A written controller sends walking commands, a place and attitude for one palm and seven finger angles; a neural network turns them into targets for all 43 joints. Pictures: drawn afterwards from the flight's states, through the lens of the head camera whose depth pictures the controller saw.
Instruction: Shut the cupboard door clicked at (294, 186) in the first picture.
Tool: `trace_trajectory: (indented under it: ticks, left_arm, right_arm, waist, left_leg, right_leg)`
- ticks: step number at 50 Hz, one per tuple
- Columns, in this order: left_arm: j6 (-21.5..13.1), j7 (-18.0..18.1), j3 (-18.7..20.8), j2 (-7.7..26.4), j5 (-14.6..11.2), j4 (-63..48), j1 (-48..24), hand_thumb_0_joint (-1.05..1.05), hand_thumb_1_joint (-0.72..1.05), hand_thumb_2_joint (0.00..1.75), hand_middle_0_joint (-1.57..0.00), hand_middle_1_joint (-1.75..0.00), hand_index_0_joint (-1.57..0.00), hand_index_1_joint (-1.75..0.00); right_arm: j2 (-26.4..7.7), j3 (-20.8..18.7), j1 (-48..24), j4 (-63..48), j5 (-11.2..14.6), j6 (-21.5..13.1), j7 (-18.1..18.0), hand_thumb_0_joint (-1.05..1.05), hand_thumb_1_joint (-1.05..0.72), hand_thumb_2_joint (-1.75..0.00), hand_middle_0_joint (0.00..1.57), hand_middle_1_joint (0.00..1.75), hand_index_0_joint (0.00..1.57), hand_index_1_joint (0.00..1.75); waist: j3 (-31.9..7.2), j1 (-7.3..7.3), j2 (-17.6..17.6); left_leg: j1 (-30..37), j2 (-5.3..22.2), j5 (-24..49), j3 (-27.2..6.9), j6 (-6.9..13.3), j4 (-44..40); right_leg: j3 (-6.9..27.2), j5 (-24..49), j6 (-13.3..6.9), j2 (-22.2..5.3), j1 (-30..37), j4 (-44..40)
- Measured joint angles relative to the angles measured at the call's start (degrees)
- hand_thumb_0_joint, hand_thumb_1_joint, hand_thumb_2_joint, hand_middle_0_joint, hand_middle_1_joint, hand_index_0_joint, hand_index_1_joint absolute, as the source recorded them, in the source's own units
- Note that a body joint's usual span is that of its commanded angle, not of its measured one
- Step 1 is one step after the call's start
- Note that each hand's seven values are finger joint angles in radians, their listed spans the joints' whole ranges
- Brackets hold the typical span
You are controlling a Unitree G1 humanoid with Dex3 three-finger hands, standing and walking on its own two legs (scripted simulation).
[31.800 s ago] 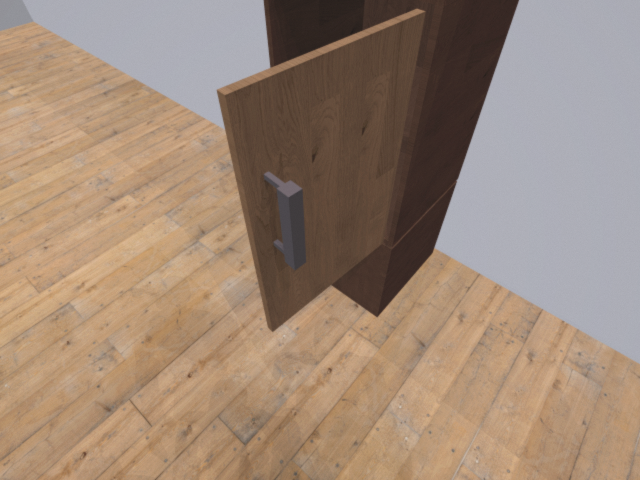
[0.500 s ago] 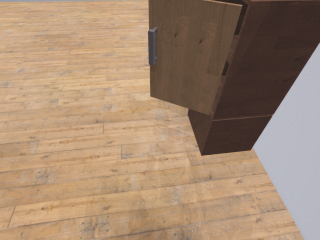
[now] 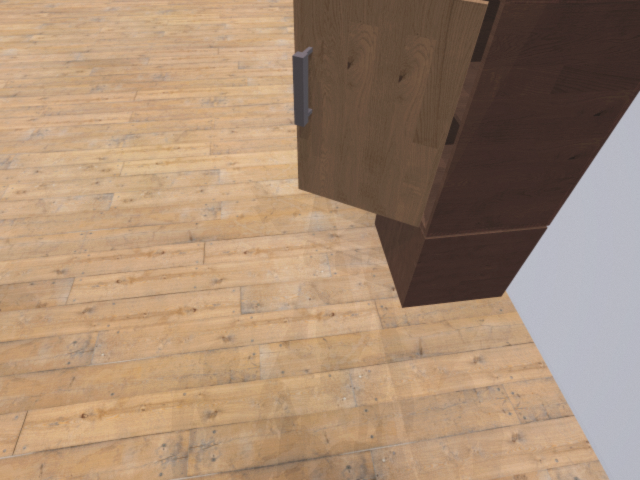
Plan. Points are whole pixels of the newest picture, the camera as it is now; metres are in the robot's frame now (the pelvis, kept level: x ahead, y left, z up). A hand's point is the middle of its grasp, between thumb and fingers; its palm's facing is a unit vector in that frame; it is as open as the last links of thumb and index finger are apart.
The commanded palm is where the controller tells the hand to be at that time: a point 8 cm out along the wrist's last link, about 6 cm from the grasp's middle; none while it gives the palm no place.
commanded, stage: walk to a spot facing it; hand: left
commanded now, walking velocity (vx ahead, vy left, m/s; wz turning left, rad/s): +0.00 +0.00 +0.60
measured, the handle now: (305, 87) +0.96 +0.08 +0.02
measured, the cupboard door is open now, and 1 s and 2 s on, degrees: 58 58 58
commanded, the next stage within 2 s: turn to face it in 1.32 s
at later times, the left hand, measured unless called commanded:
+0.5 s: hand out of the picture +0.05 +0.24 -0.17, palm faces +0.26 -0.93 -0.25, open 7.4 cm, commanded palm none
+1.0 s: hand out of the picture -0.08 +0.14 -0.16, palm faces +0.62 -0.73 -0.27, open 7.4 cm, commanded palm none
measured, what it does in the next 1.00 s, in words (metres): steps on the spot, turning left: right foot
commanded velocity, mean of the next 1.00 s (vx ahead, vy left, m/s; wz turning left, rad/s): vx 0.12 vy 0.00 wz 0.60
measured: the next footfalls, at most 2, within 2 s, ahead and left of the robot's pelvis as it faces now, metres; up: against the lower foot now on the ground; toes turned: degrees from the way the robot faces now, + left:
right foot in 0.70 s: +0.09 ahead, -0.14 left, +0.00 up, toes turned +25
left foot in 1.10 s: +0.09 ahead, +0.19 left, +0.00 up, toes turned +50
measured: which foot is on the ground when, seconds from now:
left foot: down 0.00-0.68, up 0.70-1.00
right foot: down 0.00-0.24, up 0.26-0.68, down 0.70-1.00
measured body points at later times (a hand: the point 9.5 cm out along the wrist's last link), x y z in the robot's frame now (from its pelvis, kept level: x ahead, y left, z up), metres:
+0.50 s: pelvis +0.00 +0.01 +0.00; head +0.05 +0.04 +0.44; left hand +0.04 +0.29 -0.15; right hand +0.11 -0.23 -0.14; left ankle +0.05 +0.10 -0.74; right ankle +0.01 -0.16 -0.67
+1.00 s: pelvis +0.07 +0.00 +0.00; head +0.12 +0.02 +0.44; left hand -0.11 +0.18 -0.14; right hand +0.30 -0.15 -0.15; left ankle +0.03 +0.15 -0.69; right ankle +0.05 -0.16 -0.74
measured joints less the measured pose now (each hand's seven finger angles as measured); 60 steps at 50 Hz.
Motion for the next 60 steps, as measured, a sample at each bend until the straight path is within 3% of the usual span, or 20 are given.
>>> trace_trajectory:
  ticks: [7,11,13,16,20,24,29,32,34,35,37,39,42,45,49,53,55,56,57,60]
  left_arm:
    - [1.2,0.1,1.6,0.4,0.3,-3.0,-1.4,0.00,0.91,0.90,-0.20,-0.30,-0.20,-0.30]
    - [1.7,0.1,2.7,1.3,0.8,-5.2,-2.3,0.00,0.91,0.90,-0.20,-0.30,-0.20,-0.30]
    - [2.0,0.0,3.2,2.0,0.6,-6.2,-3.3,0.00,0.91,0.90,-0.20,-0.30,-0.20,-0.30]
    - [3.4,0.0,3.6,2.8,0.3,-7.8,-5.5,0.00,0.91,0.90,-0.20,-0.30,-0.20,-0.30]
    - [3.3,-0.8,4.3,4.5,0.7,-9.9,-8.3,0.00,0.91,0.90,-0.20,-0.30,-0.20,-0.30]
    - [2.8,-1.2,4.6,6.0,0.9,-12.6,-10.4,0.00,0.91,0.90,-0.20,-0.30,-0.20,-0.30]
    - [2.9,-1.4,4.4,7.2,0.9,-14.7,-11.7,0.00,0.91,0.90,-0.20,-0.30,-0.20,-0.30]
    - [2.8,-1.8,4.0,7.4,0.8,-15.5,-11.0,0.00,0.91,0.90,-0.20,-0.30,-0.20,-0.30]
    - [2.2,-2.2,3.6,7.7,0.8,-16.1,-9.4,0.00,0.91,0.90,-0.20,-0.30,-0.20,-0.30]
    - [1.6,-2.1,3.5,8.2,1.1,-16.8,-8.0,0.00,0.91,0.90,-0.20,-0.30,-0.20,-0.30]
    - [1.5,-1.5,3.2,7.3,1.0,-15.9,-6.5,0.00,0.91,0.90,-0.20,-0.30,-0.20,-0.30]
    - [1.6,-1.2,3.0,6.1,0.8,-14.5,-4.7,0.00,0.91,0.90,-0.20,-0.30,-0.20,-0.30]
    - [0.7,-1.2,2.8,5.0,0.8,-12.6,-2.1,0.00,0.91,0.90,-0.20,-0.30,-0.20,-0.30]
    - [-0.6,-1.3,2.5,4.2,0.9,-11.6,0.1,0.00,0.91,0.90,-0.20,-0.30,-0.20,-0.30]
    - [-1.7,-1.3,2.3,3.2,1.1,-10.8,3.0,0.00,0.91,0.90,-0.20,-0.30,-0.20,-0.30]
    - [-1.7,-1.6,2.3,3.2,1.2,-9.5,6.0,0.00,0.91,0.90,-0.20,-0.30,-0.20,-0.30]
    - [-1.4,-1.9,2.3,3.6,0.9,-8.7,8.1,0.00,0.91,0.90,-0.20,-0.30,-0.20,-0.30]
    - [-0.9,-2.2,2.3,3.6,0.7,-8.5,8.8,0.00,0.91,0.90,-0.20,-0.30,-0.20,-0.30]
    - [0.0,-2.5,2.4,4.0,0.6,-8.2,8.4,0.00,0.91,0.90,-0.20,-0.30,-0.20,-0.30]
    - [1.7,-2.4,3.5,5.2,0.7,-8.1,5.1,0.01,0.91,0.90,-0.20,-0.30,-0.20,-0.30]
  right_arm:
    - [-0.2,-0.9,0.3,-2.1,-0.3,1.6,0.9,0.01,-0.91,-0.90,0.20,0.29,0.19,0.30]
    - [-0.6,-1.9,0.7,-3.9,-0.3,2.6,1.5,0.01,-0.91,-0.90,0.20,0.29,0.19,0.30]
    - [-0.9,-2.1,0.4,-5.1,-0.6,2.3,1.6,0.01,-0.91,-0.90,0.20,0.29,0.19,0.30]
    - [-1.8,-2.2,-1.1,-6.9,-0.9,1.6,1.2,0.01,-0.91,-0.90,0.20,0.29,0.20,0.30]
    - [-2.7,-2.2,-2.4,-8.6,-1.0,1.1,0.8,0.01,-0.91,-0.90,0.20,0.29,0.20,0.30]
    - [-3.8,-2.4,-3.2,-9.8,-0.9,1.0,0.9,0.01,-0.91,-0.90,0.21,0.29,0.20,0.30]
    - [-5.1,-3.2,-3.7,-11.2,-1.2,1.7,1.6,0.01,-0.91,-0.90,0.21,0.29,0.20,0.30]
    - [-5.8,-3.7,-3.5,-11.6,-1.5,2.3,1.9,0.01,-0.91,-0.90,0.21,0.29,0.20,0.30]
    - [-6.1,-4.1,-3.0,-11.8,-1.3,2.8,2.0,0.01,-0.91,-0.90,0.21,0.29,0.20,0.30]
    - [-5.9,-4.3,-2.7,-11.9,-0.9,3.1,2.0,0.01,-0.91,-0.90,0.21,0.29,0.20,0.30]
    - [-7.0,-4.8,-3.2,-11.9,-1.0,3.5,2.0,0.01,-0.91,-0.90,0.21,0.29,0.20,0.30]
    - [-7.9,-5.2,-3.2,-12.2,-1.2,3.7,2.5,0.01,-0.91,-0.90,0.20,0.29,0.20,0.30]
    - [-8.3,-5.1,-3.3,-12.8,-1.1,3.4,3.5,0.01,-0.91,-0.90,0.20,0.29,0.19,0.30]
    - [-8.0,-4.5,-4.0,-12.8,-1.0,3.3,4.1,0.01,-0.91,-0.90,0.20,0.29,0.19,0.30]
    - [-7.3,-3.6,-6.6,-12.3,-1.0,3.6,4.7,0.01,-0.91,-0.90,0.20,0.29,0.19,0.30]
    - [-6.5,-2.6,-10.4,-13.2,-0.9,2.8,5.1,0.01,-0.91,-0.90,0.20,0.29,0.19,0.30]
    - [-6.5,-2.1,-11.5,-14.8,-1.1,1.4,5.1,0.01,-0.91,-0.90,0.20,0.29,0.19,0.30]
    - [-6.8,-2.1,-11.9,-15.8,-1.2,0.4,5.0,0.01,-0.91,-0.90,0.20,0.29,0.19,0.30]
    - [-6.7,-2.1,-12.3,-16.3,-1.1,-0.5,4.6,0.01,-0.91,-0.90,0.20,0.29,0.19,0.30]
    - [-5.8,-1.6,-11.7,-16.6,-0.8,-1.7,3.4,0.01,-0.91,-0.90,0.20,0.29,0.19,0.30]
  waist:
    - [1.4,-0.48,0.5]
    - [3.1,-0.85,-0.1]
    - [3.9,-0.59,-1.5]
    - [4.6,-0.56,-1.4]
    - [3.7,-0.86,-0.9]
    - [2.6,-0.89,0.0]
    - [1.4,-1.46,1.2]
    - [0.5,-1.78,1.9]
    - [-0.5,-1.51,1.6]
    - [-1.3,-0.84,0.0]
    - [-0.5,-0.36,1.0]
    - [0.2,-0.49,1.8]
    - [1.2,-0.89,1.5]
    - [2.6,-0.73,0.8]
    - [4.3,0.80,0.2]
    - [5.8,2.66,-1.1]
    - [5.6,3.00,-1.6]
    - [5.3,2.69,-0.8]
    - [5.7,2.71,-1.1]
    - [5.8,3.46,-2.2]
  left_leg:
    - [-5.3,-0.5,-4.1,-3.0,-0.5,9.1]
    - [-7.5,0.9,-10.3,-1.7,-2.1,17.4]
    - [-7.9,-0.5,-8.4,-1.0,0.1,17.7]
    - [-8.5,-1.8,-9.0,-1.5,2.6,16.4]
    - [-7.6,-3.0,-4.1,-3.6,2.5,8.9]
    - [-6.8,-3.4,-0.1,-6.7,2.1,3.1]
    - [-7.2,-3.9,1.7,-11.3,1.0,1.1]
    - [-7.4,-4.4,1.8,-14.2,0.0,1.2]
    - [-8.4,-5.6,-1.2,-15.6,-0.9,3.5]
    - [-10.6,-6.9,-7.6,-14.6,-1.8,8.0]
    - [-15.4,-6.6,-15.4,-12.4,-3.4,22.6]
    - [-18.7,-4.8,-15.5,-9.3,-4.2,34.4]
    - [-20.5,-1.5,-12.4,-6.2,-4.9,41.5]
    - [-20.1,1.0,-11.4,-4.4,-4.7,39.5]
    - [-18.2,2.6,-11.3,-2.1,-3.6,31.7]
    - [-14.0,1.5,-13.0,1.2,-1.5,20.4]
    - [-9.5,0.1,-11.3,3.0,0.2,13.4]
    - [-9.5,0.3,-5.7,2.7,1.1,12.7]
    - [-10.2,0.1,-5.2,2.5,1.4,15.4]
    - [-8.5,-1.0,-9.5,2.0,1.2,16.8]
  right_leg:
    - [-3.6,-3.8,-0.1,-0.5,-2.1,5.4]
    - [-6.7,-7.8,0.6,-1.7,-2.6,10.8]
    - [-7.4,-9.9,1.4,-4.1,-4.8,16.4]
    - [-2.0,-15.0,1.6,-3.2,-12.8,32.2]
    - [2.1,-7.9,2.6,-2.5,-20.1,40.1]
    - [4.0,-4.5,3.7,-2.6,-22.3,37.4]
    - [4.5,-6.1,4.0,-1.6,-20.0,28.9]
    - [3.8,-7.8,3.1,-0.2,-15.8,20.0]
    - [2.9,-7.7,2.0,0.6,-10.8,9.6]
    - [4.1,-8.2,0.4,-0.3,-8.8,4.0]
    - [2.9,-0.7,-0.2,-0.7,-8.2,3.8]
    - [1.2,-0.4,0.1,-1.4,-6.0,3.1]
    - [-1.4,-1.2,0.6,-3.2,-2.5,0.8]
    - [-4.5,-2.2,1.0,-4.9,0.2,-0.3]
    - [-8.8,-4.6,2.1,-6.7,3.2,0.0]
    - [-12.3,-8.7,4.0,-9.1,4.8,3.3]
    - [-12.9,-12.0,4.6,-11.1,3.0,11.1]
    - [-11.8,-13.2,4.3,-11.4,-0.4,19.9]
    - [-8.5,-13.8,3.9,-11.3,-4.4,29.6]
    - [-1.4,-11.4,2.9,-9.5,-15.3,45.9]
